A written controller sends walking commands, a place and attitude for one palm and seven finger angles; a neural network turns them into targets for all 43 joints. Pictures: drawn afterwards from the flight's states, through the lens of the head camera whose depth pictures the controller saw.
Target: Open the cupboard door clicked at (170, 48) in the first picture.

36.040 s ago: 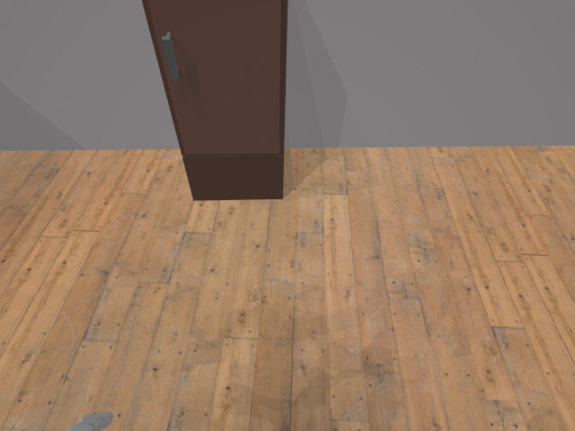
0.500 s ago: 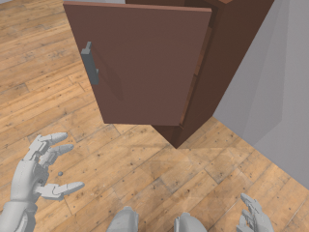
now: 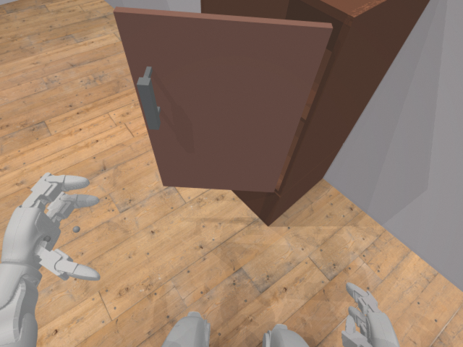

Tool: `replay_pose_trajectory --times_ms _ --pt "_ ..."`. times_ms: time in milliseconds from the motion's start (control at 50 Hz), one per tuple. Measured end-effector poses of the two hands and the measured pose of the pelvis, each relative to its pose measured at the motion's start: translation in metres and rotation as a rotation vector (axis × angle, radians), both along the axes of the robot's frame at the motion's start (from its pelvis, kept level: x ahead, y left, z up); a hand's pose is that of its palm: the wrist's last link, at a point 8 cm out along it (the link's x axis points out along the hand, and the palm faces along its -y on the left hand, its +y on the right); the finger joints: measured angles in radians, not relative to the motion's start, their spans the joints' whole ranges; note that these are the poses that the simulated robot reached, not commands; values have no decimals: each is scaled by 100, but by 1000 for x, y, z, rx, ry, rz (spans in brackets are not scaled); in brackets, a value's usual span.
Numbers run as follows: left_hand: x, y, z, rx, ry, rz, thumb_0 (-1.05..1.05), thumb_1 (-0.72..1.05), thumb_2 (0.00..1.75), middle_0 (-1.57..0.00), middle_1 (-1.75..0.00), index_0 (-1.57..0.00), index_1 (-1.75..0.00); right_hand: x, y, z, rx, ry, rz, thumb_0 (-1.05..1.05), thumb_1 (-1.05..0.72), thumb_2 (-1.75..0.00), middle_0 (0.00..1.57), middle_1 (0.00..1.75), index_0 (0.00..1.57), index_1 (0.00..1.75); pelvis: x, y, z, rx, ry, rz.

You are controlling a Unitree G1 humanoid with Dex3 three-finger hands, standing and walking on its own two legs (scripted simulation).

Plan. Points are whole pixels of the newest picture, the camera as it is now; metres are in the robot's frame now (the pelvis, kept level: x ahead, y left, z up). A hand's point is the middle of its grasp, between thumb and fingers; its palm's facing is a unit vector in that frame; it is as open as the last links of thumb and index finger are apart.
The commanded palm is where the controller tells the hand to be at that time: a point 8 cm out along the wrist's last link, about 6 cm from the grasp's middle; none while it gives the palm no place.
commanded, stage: raise the hand with hooked fingers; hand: left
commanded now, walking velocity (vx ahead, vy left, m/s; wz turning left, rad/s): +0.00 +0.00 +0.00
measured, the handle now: (151, 98) +0.59 +0.23 +0.03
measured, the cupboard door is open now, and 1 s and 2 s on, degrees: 46 46 46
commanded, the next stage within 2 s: move the hooked fingers beside the handle in 0.60 s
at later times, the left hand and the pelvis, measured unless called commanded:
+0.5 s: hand (84, 218) +0.29 +0.26 +0.05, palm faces +0.05 -1.00 -0.04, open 14.0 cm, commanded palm +0.27 +0.31 +0.05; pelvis +0.00 -0.01 +0.00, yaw -1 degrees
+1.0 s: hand (91, 194) +0.33 +0.26 +0.05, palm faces +0.03 -1.00 -0.02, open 14.0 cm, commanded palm +0.31 +0.31 +0.05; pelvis +0.00 -0.01 +0.00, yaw -1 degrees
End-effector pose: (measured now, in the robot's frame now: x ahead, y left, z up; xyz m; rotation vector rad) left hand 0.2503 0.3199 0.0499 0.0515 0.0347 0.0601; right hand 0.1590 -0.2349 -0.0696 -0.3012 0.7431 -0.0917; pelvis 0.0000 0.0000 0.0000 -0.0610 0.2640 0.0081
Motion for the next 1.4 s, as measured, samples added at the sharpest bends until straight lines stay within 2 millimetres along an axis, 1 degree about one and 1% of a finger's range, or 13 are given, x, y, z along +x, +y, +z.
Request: replay_pose_trajectory --times_ms 180,340,580,780,900,1000,1060,1180,1260,1400 --pt "19 7 5 -12 -5 -11 -1 -50 31 -30 -120 -30 -119 -16 -16 1 -29 49 -45 2 -90 -89 20 30 21 30 2 -2 3 2 3 -8" --pt "22 -1 4 -16 -5 -22 -1 -50 30 -30 -120 -30 -120 -24 -25 3 -29 58 -67 2 -90 -89 20 30 21 30 3 -4 5 8 5 -16" --pt "18 -7 2 -14 -3 -9 -1 -50 30 -30 -120 -30 -120 -17 -22 -1 -11 54 -57 2 -90 -89 20 30 21 30 2 -9 3 11 3 -13" --pt "21 -6 1 -14 -3 -5 -1 -50 30 -30 -120 -30 -120 -8 -21 -3 -8 40 -39 2 -90 -89 20 30 21 30 3 -12 2 11 7 -9" --pt "41 0 -1 -25 -14 5 -1 -50 30 -30 -120 -30 -120 -9 -26 -8 -29 60 -40 2 -90 -89 20 30 21 30 2 -13 -2 9 17 -7" --pt "61 -3 2 -28 -21 -27 -1 -50 30 -30 -120 -30 -120 -18 -30 -10 -35 85 -64 2 -90 -89 20 30 21 30 2 -13 -3 9 26 -14" --pt "71 -3 1 -35 -13 -27 -1 -50 30 -30 -120 -30 -120 -26 -32 -11 -36 108 -80 2 -90 -89 20 30 21 30 2 -12 -2 10 32 -19" --pt "87 4 0 -31 -11 -3 -1 -50 30 -30 -120 -30 -120 -46 -36 -15 -45 170 -113 1 -90 -89 20 30 21 30 2 -10 -4 9 44 -28" --pt "97 5 0 -31 -22 -11 -1 -50 30 -30 -120 -30 -120 -60 -37 -19 -51 218 -132 1 -90 -89 20 30 21 30 1 -9 -4 7 52 -29" --pt "120 6 -3 -39 -17 -18 -1 -50 30 -30 -120 -30 -120 -81 -38 -24 -67 288 -161 1 -90 -89 20 30 21 30 -2 -5 -7 2 68 -31"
